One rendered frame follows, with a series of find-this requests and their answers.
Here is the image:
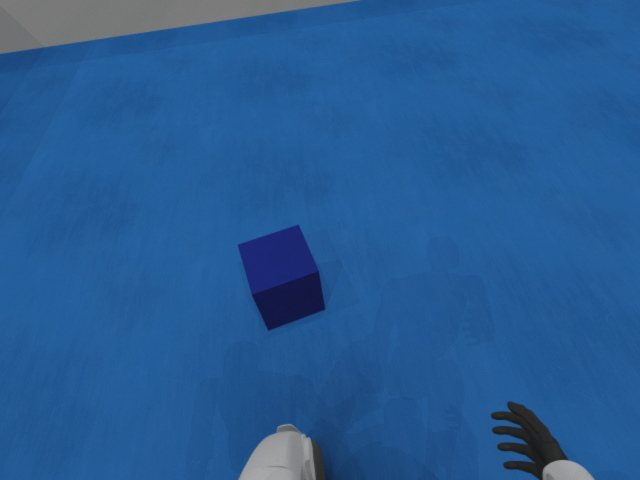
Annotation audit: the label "carton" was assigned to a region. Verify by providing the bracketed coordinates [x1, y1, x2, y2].
[238, 225, 325, 331]

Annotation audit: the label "robot right forearm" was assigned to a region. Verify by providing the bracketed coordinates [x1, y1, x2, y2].
[543, 460, 594, 480]

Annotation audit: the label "left robot thigh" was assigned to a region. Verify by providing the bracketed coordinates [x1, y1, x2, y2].
[238, 431, 315, 480]

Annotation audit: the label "robot right hand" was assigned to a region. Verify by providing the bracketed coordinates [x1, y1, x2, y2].
[491, 402, 569, 480]

